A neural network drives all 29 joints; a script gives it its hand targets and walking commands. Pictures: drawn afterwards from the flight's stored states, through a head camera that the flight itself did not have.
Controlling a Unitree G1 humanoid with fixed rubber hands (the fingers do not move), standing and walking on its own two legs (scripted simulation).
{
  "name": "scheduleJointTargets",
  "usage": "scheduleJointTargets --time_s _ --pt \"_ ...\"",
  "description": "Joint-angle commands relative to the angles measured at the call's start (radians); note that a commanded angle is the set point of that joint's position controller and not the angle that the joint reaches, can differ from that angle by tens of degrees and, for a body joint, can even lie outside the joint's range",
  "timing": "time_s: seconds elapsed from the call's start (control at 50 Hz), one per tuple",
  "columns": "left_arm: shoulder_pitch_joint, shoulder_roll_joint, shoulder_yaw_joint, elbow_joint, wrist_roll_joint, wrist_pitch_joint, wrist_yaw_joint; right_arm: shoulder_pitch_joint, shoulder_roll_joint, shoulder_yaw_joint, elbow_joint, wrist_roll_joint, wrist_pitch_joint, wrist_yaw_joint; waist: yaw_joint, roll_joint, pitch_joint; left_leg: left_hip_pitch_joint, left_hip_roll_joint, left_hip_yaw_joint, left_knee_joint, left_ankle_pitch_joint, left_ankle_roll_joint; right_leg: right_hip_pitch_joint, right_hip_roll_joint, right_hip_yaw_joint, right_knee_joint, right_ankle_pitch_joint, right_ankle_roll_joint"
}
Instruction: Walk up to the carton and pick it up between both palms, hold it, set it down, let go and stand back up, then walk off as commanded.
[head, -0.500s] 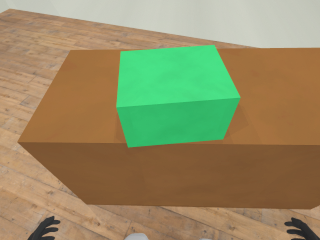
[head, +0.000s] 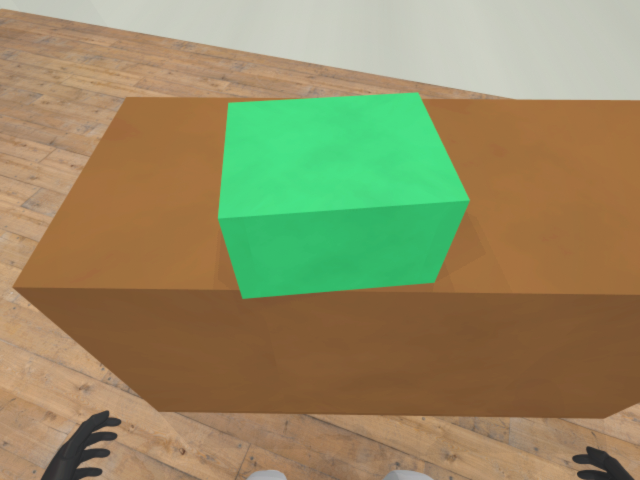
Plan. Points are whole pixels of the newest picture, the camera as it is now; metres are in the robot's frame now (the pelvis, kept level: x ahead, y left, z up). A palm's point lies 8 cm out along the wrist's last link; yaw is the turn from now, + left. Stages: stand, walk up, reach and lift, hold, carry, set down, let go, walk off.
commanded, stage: walk up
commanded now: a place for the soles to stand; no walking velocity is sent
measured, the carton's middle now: (332, 193) +0.50 +0.00 +0.05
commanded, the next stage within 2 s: reach and lift in 1.60 s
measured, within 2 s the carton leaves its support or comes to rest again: neither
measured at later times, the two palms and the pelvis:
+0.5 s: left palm out of the picture +0.06 +0.30 -0.05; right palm (632, 468) +0.14 -0.36 -0.07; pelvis +0.00 -0.04 +0.01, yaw +0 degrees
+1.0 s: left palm out of the picture +0.09 +0.30 -0.04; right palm out of the picture +0.14 -0.36 -0.06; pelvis +0.01 -0.04 +0.01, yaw +0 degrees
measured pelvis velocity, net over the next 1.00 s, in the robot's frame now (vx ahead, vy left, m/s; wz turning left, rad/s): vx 0.01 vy -0.04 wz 0.00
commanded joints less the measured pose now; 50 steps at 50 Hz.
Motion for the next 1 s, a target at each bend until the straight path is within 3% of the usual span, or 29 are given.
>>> scheduleJointTargets --time_s 0.0,0.02,0.04,0.06,0.08,0.1,0.12,0.16,0.22,0.32,0.38,0.46,0.5,0.52,0.54,0.56,0.58,0.6,0.62,0.66,0.76,0.8,0.84,0.86,0.88,0.9,0.92,0.94,0.98 --pt "0.057 0.123 0.076 -0.016 0.003 -0.009 -0.012 -0.022 -0.282 -0.081 -0.011 -0.033 0.007 -0.020 0.045 0.189 -0.032 0.020 0.144 -0.272 -0.190 0.143 0.182 0.007 0.021 0.048 -0.216 0.141 -0.044" --pt "0.137 0.129 0.082 0.016 -0.001 -0.016 -0.006 -0.072 -0.249 -0.065 -0.032 -0.030 0.014 -0.019 0.093 0.123 -0.051 -0.069 0.093 -0.172 -0.088 0.127 0.138 0.168 0.023 0.059 -0.362 0.218 -0.047" --pt "0.244 0.200 0.101 0.048 0.006 -0.036 0.009 -0.109 -0.146 -0.037 -0.061 -0.023 0.020 -0.015 0.145 -0.070 -0.064 -0.264 -0.029 -0.044 0.215 0.061 0.066 0.353 -0.130 0.314 -0.522 0.140 -0.061" --pt "0.236 0.275 0.117 0.031 0.011 -0.046 0.020 -0.079 -0.102 -0.013 -0.069 -0.020 0.020 -0.022 0.132 -0.193 -0.020 -0.462 -0.118 0.021 0.342 -0.194 0.012 0.417 -0.348 0.578 -0.567 0.312 -0.085" --pt "0.184 0.279 0.113 0.020 0.009 -0.047 0.026 -0.069 -0.177 -0.032 -0.051 -0.020 0.028 -0.032 0.112 -0.057 -0.045 -0.450 -0.066 -0.045 0.373 -0.206 0.010 0.408 -0.409 0.599 -0.552 0.334 -0.121" --pt "0.135 0.276 0.115 0.007 0.006 -0.046 0.026 -0.032 -0.213 -0.046 -0.032 -0.017 0.031 -0.033 0.079 -0.028 -0.020 -0.434 -0.032 -0.062 0.390 -0.181 0.019 0.339 -0.408 0.559 -0.547 0.275 -0.140" --pt "0.118 0.234 0.104 -0.002 0.001 -0.048 0.027 -0.013 -0.218 -0.045 -0.008 -0.008 0.027 -0.032 0.063 -0.003 0.033 -0.397 -0.018 -0.051 0.381 -0.110 0.021 0.302 -0.338 0.461 -0.524 0.403 -0.083" --pt "0.137 0.166 0.082 0.006 -0.006 -0.057 0.033 0.026 -0.162 -0.034 0.006 -0.004 0.024 -0.014 0.039 -0.080 0.024 -0.318 -0.040 -0.017 0.324 0.000 0.012 0.324 -0.222 0.247 -0.433 0.848 -0.014" --pt "0.164 0.159 0.080 -0.008 -0.005 -0.052 0.036 -0.006 -0.143 -0.031 -0.020 -0.006 0.040 -0.009 0.065 -0.149 -0.026 -0.286 -0.065 0.045 0.281 0.017 0.006 0.364 -0.189 0.180 -0.389 1.002 -0.024" --pt "0.206 0.168 0.084 -0.020 -0.003 -0.042 0.037 -0.079 -0.138 -0.034 -0.039 -0.007 0.048 -0.004 0.103 -0.150 -0.034 -0.274 -0.044 0.070 0.168 0.035 0.001 0.377 -0.203 0.185 -0.386 0.864 -0.063" --pt "0.201 0.180 0.086 -0.027 0.001 -0.038 0.033 -0.080 -0.131 -0.033 -0.032 -0.014 0.044 0.000 0.099 -0.141 -0.061 -0.197 -0.015 0.094 0.112 0.028 0.005 0.328 -0.234 0.204 -0.382 0.728 -0.107" --pt "0.102 0.187 0.071 -0.035 0.001 -0.033 0.028 -0.056 -0.111 -0.032 -0.013 -0.020 0.034 0.011 0.040 -0.111 -0.045 0.028 0.009 0.132 -0.033 0.071 0.024 0.097 -0.247 0.179 -0.354 0.505 -0.161" --pt "0.059 0.166 0.055 -0.038 -0.006 -0.031 0.025 -0.005 -0.126 -0.045 0.009 -0.034 0.022 0.011 -0.011 -0.040 -0.068 0.203 -0.026 0.128 -0.159 0.127 0.049 -0.025 -0.206 0.137 -0.245 0.399 -0.145" --pt "0.067 0.132 0.041 -0.034 -0.009 -0.030 0.022 0.020 -0.145 -0.053 0.022 -0.044 0.018 0.007 -0.021 0.009 -0.089 0.283 -0.030 0.085 -0.206 0.104 0.064 -0.080 -0.169 0.104 -0.164 0.327 -0.116" --pt "0.094 0.091 0.027 -0.035 -0.007 -0.026 0.021 0.024 -0.177 -0.064 0.015 -0.057 0.017 0.005 -0.022 0.127 -0.092 0.308 0.073 -0.136 -0.322 -0.037 0.103 -0.152 -0.096 0.065 -0.032 0.166 -0.076" --pt "0.116 0.057 0.017 -0.035 -0.012 -0.017 0.019 -0.018 -0.228 -0.068 -0.011 -0.065 0.011 0.003 0.006 0.229 -0.051 0.228 0.269 -0.501 -0.437 -0.200 0.192 -0.241 -0.006 0.036 0.098 -0.018 -0.008" --pt "0.145 0.145 0.040 -0.002 -0.013 -0.005 0.025 -0.044 -0.262 -0.075 -0.021 -0.044 0.016 0.004 0.013 0.157 -0.009 0.100 0.337 -0.594 -0.513 -0.443 0.258 -0.208 0.005 0.093 0.122 -0.097 -0.010" --pt "0.168 0.194 0.053 0.023 -0.012 -0.003 0.021 -0.077 -0.258 -0.075 -0.013 -0.039 0.020 0.010 0.026 0.161 0.052 0.038 0.323 -0.560 -0.538 -0.532 0.260 -0.174 -0.017 0.112 0.114 -0.059 -0.014" --pt "0.153 0.191 0.057 0.028 -0.009 -0.002 0.014 -0.090 -0.239 -0.069 -0.016 -0.041 0.022 0.012 0.026 0.134 0.112 -0.021 0.269 -0.506 -0.539 -0.521 0.224 -0.169 -0.023 0.104 0.087 -0.030 -0.021" --pt "0.163 0.152 0.061 0.047 -0.007 -0.004 0.003 -0.087 -0.205 -0.062 -0.013 -0.050 0.023 0.015 0.026 0.133 0.101 -0.050 0.188 -0.391 -0.519 -0.383 0.166 -0.091 -0.011 0.092 0.028 0.042 -0.024" --pt "0.166 0.123 0.054 0.041 -0.011 -0.010 0.008 -0.063 -0.212 -0.064 -0.007 -0.047 0.040 0.024 0.001 0.195 -0.039 0.097 0.149 -0.301 -0.443 -0.226 0.164 -0.020 0.019 0.046 -0.132 0.028 -0.017" --pt "0.192 0.117 0.050 0.050 -0.009 -0.016 0.014 -0.086 -0.211 -0.064 -0.016 -0.040 0.054 0.028 0.022 0.162 -0.067 0.111 0.140 -0.247 -0.377 -0.170 0.157 0.048 0.028 0.025 -0.286 0.077 -0.024" --pt "0.236 0.118 0.051 0.068 -0.002 -0.034 0.027 -0.127 -0.182 -0.050 -0.028 -0.026 0.066 0.032 0.068 0.107 -0.100 0.002 0.098 -0.128 -0.242 -0.034 0.110 0.255 0.020 0.031 -0.474 0.256 -0.042" --pt "0.263 0.146 0.061 0.070 0.005 -0.041 0.037 -0.143 -0.133 -0.028 -0.039 -0.014 0.062 0.030 0.089 0.025 -0.114 -0.099 0.065 -0.078 -0.126 0.035 0.065 0.343 -0.063 0.163 -0.496 0.251 -0.065" --pt "0.241 0.190 0.076 0.062 0.015 -0.048 0.044 -0.147 -0.077 -0.006 -0.048 -0.010 0.059 0.031 0.088 -0.087 -0.091 -0.216 -0.034 -0.008 -0.002 0.000 0.014 0.369 -0.229 0.386 -0.552 0.167 -0.119" --pt "0.154 0.223 0.077 0.038 0.016 -0.053 0.046 -0.154 -0.111 -0.014 -0.032 -0.016 0.061 0.025 0.073 -0.057 -0.026 -0.235 -0.048 0.010 0.064 -0.105 0.000 0.252 -0.355 0.498 -0.603 0.080 -0.168" --pt "0.092 0.219 0.072 0.027 0.012 -0.055 0.045 -0.123 -0.156 -0.022 -0.005 -0.018 0.063 0.023 0.041 -0.018 0.006 -0.173 -0.009 -0.034 0.107 -0.121 0.010 0.163 -0.368 0.483 -0.588 0.077 -0.195" --pt "0.042 0.198 0.060 0.013 0.009 -0.057 0.042 -0.087 -0.153 -0.022 0.008 -0.014 0.059 0.027 0.010 -0.038 0.032 -0.108 0.010 -0.014 0.064 -0.118 0.018 0.103 -0.334 0.385 -0.556 0.127 -0.189" --pt "0.038 0.156 0.042 0.009 0.006 -0.058 0.032 -0.097 -0.119 -0.014 0.014 -0.009 0.042 0.039 0.000 -0.086 0.014 -0.005 0.004 0.072 -0.102 -0.046 0.029 0.083 -0.229 0.215 -0.469 0.333 -0.144"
